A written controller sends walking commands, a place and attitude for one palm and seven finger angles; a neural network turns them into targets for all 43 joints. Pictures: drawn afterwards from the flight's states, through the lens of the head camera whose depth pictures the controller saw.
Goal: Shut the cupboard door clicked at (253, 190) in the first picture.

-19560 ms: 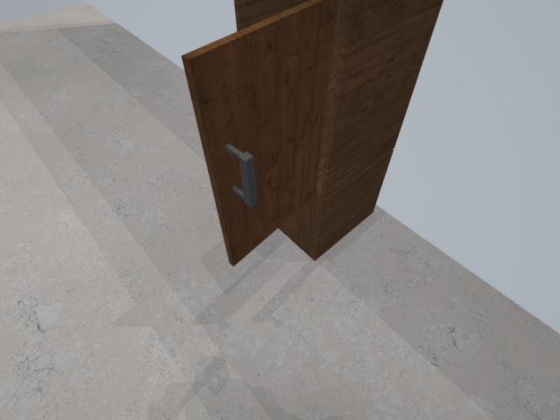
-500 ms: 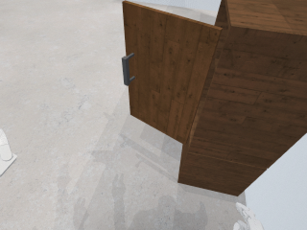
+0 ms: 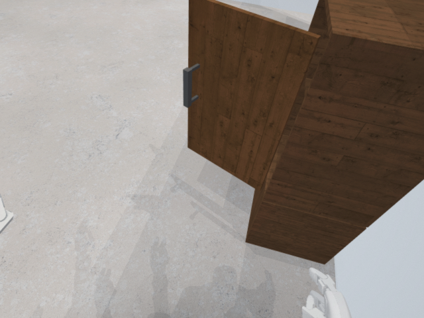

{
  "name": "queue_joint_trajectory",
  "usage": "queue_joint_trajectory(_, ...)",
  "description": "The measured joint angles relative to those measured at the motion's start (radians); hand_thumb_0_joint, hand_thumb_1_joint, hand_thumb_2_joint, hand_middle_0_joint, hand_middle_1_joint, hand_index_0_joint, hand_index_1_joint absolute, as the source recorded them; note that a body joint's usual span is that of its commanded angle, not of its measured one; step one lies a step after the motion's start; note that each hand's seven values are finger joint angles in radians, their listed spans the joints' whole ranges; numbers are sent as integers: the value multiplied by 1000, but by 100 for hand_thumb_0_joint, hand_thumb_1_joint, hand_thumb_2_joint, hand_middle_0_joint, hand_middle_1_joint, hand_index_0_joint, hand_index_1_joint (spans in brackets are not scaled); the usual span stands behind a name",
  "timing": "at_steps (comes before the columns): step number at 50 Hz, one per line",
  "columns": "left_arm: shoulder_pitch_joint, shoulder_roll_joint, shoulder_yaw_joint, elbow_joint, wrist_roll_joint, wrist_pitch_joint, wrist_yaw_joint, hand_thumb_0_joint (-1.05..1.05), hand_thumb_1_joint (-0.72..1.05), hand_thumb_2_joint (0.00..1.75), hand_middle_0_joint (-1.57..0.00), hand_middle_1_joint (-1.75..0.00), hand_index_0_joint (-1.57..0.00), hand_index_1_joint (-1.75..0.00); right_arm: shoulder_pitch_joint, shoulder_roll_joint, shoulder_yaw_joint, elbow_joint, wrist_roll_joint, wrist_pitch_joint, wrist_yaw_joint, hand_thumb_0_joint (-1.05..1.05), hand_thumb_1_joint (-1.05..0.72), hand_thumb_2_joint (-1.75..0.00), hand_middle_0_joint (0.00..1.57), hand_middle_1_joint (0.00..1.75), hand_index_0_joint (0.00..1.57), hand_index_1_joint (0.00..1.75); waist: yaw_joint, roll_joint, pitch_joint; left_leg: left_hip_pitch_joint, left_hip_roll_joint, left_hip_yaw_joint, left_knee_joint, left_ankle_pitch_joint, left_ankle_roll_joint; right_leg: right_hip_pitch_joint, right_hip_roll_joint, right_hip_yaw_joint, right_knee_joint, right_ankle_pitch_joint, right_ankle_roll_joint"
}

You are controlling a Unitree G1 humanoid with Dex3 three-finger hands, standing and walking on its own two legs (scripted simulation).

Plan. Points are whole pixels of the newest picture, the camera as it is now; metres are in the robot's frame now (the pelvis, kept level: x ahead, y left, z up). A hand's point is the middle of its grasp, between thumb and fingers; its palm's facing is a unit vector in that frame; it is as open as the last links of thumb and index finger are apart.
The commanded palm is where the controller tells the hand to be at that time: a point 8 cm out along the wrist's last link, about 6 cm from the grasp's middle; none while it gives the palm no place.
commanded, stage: step back with the hand held close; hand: left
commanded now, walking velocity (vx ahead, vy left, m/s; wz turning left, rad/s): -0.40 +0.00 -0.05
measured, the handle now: (191, 85) +0.78 +0.14 +0.00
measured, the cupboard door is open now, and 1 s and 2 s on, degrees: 68 68 68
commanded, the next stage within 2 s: stop stepping back and stand still in 0.06 s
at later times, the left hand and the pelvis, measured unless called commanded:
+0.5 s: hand out of the picture +0.13 +0.28 +0.16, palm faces +0.46 -0.83 -0.32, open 7.4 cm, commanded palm +0.06 +0.30 +0.18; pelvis -0.09 +0.01 +0.01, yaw -3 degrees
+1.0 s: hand out of the picture +0.12 +0.28 +0.17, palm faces +0.41 -0.81 -0.41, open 7.4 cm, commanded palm +0.05 +0.32 +0.18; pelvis -0.10 +0.02 +0.00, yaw -3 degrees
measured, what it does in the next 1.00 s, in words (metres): walks backwards: right foot, then left foot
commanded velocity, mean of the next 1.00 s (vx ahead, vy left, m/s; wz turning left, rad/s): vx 0.04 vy -0.04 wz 0.00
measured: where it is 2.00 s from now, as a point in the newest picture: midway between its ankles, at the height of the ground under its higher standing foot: outside the picture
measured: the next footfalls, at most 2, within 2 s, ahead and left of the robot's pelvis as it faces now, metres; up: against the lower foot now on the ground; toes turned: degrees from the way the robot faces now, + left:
right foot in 0.04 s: -0.11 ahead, -0.07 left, +0.00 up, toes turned -3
left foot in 0.32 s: +0.06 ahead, +0.08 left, +0.00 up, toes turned -4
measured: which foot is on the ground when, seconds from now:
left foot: down 0.00-0.20, up 0.22-0.30, down 0.32-0.60, up 0.62-0.78, down 0.80-1.00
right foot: up 0.00-0.02, down 0.04-1.00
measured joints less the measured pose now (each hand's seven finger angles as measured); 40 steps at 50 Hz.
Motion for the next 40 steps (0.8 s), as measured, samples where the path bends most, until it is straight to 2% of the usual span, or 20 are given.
queue_joint_trajectory(2,-25,-8,-19,-2,-3,0,-5,2,89,90,-21,-30,-21,-30,-36,10,14,6,-6,-8,5,1,-90,-90,20,30,20,30,17,-21,12,-15,5,33,-23,29,-6,56,-21,12,-122,81,-2)
queue_joint_trajectory(4,-65,-5,-40,3,0,4,-17,2,89,90,-21,-30,-21,-30,-86,16,21,8,-11,-7,8,1,-90,-90,20,30,20,30,20,-27,47,-29,17,55,-38,60,-12,64,-22,29,-183,38,-2)
queue_joint_trajectory(6,-95,0,-68,1,-3,16,-32,2,89,90,-21,-30,-21,-30,-123,17,19,-1,-4,6,11,1,-90,-90,20,30,20,30,5,-6,84,-29,37,52,-62,98,-19,48,-2,30,-177,34,-5)
queue_joint_trajectory(8,-73,25,-78,-24,-10,24,-47,2,89,90,-21,-30,-21,-30,-127,20,18,-21,10,27,13,1,-90,-90,20,30,20,30,-22,3,95,-23,52,49,-77,126,-26,34,14,30,-155,50,-9)
queue_joint_trajectory(10,-10,65,-71,-55,-18,20,-59,2,89,90,-21,-30,-21,-30,-100,18,20,-41,22,48,9,1,-90,-90,20,30,20,30,-52,-5,80,-23,48,37,-50,86,-37,30,17,31,-128,45,-13)
queue_joint_trajectory(12,66,98,-57,-71,-20,15,-59,2,88,90,-22,-30,-21,-30,-50,3,18,-54,26,65,1,1,-90,-90,20,30,20,30,-70,-21,44,-29,18,17,40,-41,-50,30,5,39,-105,32,-16)
queue_joint_trajectory(15,137,110,-41,-52,-15,32,-38,2,88,90,-22,-30,-22,-30,44,-50,3,-50,23,81,-18,1,-90,-90,20,30,20,30,-72,-17,-32,30,-27,-4,123,-123,-56,38,-11,53,-92,19,-9)
queue_joint_trajectory(17,105,93,-41,0,-8,43,-19,1,88,90,-22,-30,-22,-30,94,-85,-16,-28,25,78,-35,1,-91,-90,20,30,20,30,-77,-5,-55,61,-47,-20,97,-93,-27,47,-21,38,-90,13,4)
queue_joint_trajectory(19,42,57,-41,69,-7,52,-1,1,88,90,-22,-30,-22,-30,118,-102,-25,9,29,71,-47,1,-91,-90,20,30,20,30,-66,-12,-47,78,-64,-19,82,-74,1,63,-38,34,-98,15,10)
queue_joint_trajectory(21,-8,10,-37,122,-5,70,15,1,88,90,-22,-30,-22,-30,126,-102,-22,31,30,58,-52,1,-91,-90,20,30,20,30,-62,-20,-34,97,-73,-10,34,-50,9,53,-43,44,-79,-20,1)
queue_joint_trajectory(25,-52,-44,-64,122,-3,111,18,2,89,90,-21,-30,-21,-30,125,-54,-1,31,21,14,-38,1,-91,-90,19,30,19,30,-69,-37,7,141,-80,-14,-113,-18,-12,30,-10,28,-59,-41,-11)
queue_joint_trajectory(28,7,-21,-85,24,-1,113,3,2,89,90,-21,-30,-21,-30,112,-12,25,0,9,-7,-15,1,-91,-90,20,30,20,30,-79,-59,19,142,-86,3,-175,-25,-37,58,3,-19,-161,-20,-32)
queue_joint_trajectory(29,35,-1,-83,-10,-1,107,-2,2,89,90,-21,-30,-21,-30,104,-2,31,-14,4,-8,-7,1,-91,-90,20,30,20,30,-80,-67,21,125,-90,17,-162,-34,-42,65,-1,-24,-197,6,-50)
queue_joint_trajectory(31,67,30,-85,-48,-3,96,-14,2,89,90,-21,-30,-21,-30,79,3,34,-19,-5,0,2,1,-91,-90,20,30,20,30,-79,-46,35,81,-79,22,-69,-97,-52,54,5,-32,-200,124,-79)
queue_joint_trajectory(33,84,52,-87,-49,-6,92,-15,2,89,90,-21,-30,-21,-30,73,3,30,-2,-2,24,6,1,-90,-90,20,30,20,30,-62,-30,17,32,-78,6,117,-177,-61,42,10,-27,-165,118,-92)
queue_joint_trajectory(35,79,50,-86,-17,-7,92,-7,2,88,90,-22,-30,-22,-30,86,-2,29,16,5,50,5,1,-90,-90,20,30,20,30,-43,-29,-19,16,-73,2,270,-212,-57,38,3,-17,-146,89,-92)
queue_joint_trajectory(37,40,33,-84,37,-1,95,4,2,88,90,-22,-30,-22,-30,102,-12,28,30,8,59,0,1,-90,-90,20,30,20,30,-32,-33,-42,57,-52,13,265,-226,-44,39,-12,-18,-132,75,-80)
queue_joint_trajectory(40,-43,-10,-90,96,8,109,20,1,88,90,-22,-30,-22,-30,119,-48,20,30,11,47,-14,1,-90,-90,20,30,20,30,-36,-11,-43,168,-12,10,91,-234,-21,25,-24,-50,-71,38,-55)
